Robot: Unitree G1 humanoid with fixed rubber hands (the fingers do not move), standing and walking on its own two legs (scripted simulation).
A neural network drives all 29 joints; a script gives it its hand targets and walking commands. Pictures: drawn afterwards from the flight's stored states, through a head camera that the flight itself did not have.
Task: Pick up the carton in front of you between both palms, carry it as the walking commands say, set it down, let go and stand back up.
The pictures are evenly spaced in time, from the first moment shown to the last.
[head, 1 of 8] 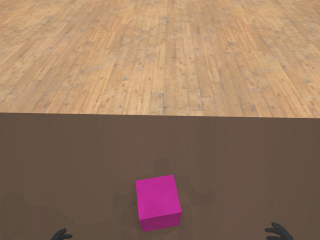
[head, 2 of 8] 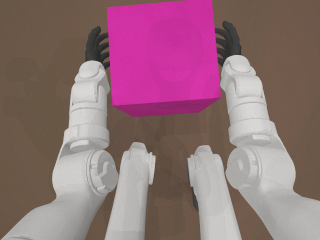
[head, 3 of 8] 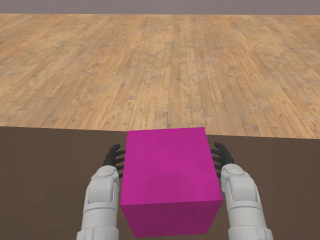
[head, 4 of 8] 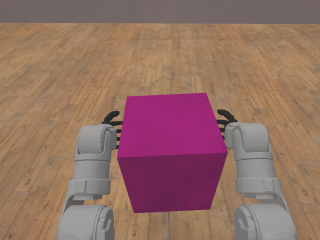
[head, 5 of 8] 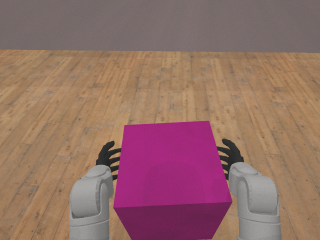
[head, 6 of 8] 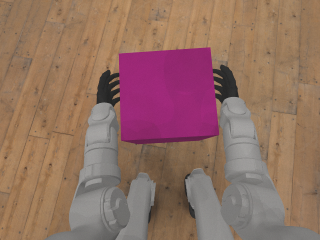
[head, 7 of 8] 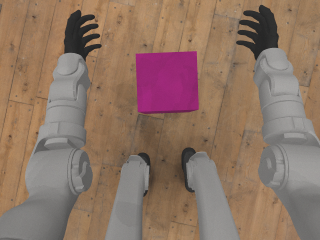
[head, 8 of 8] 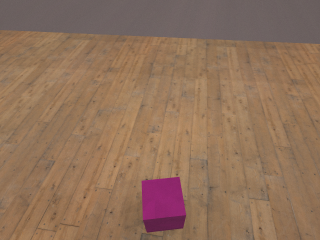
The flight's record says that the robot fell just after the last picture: no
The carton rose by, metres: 0.70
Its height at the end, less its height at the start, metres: -0.06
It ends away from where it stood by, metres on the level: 2.78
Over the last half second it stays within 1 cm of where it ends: yes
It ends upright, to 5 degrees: yes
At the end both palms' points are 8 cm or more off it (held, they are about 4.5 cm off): yes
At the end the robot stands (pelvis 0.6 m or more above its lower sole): yes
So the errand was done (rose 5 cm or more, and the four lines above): yes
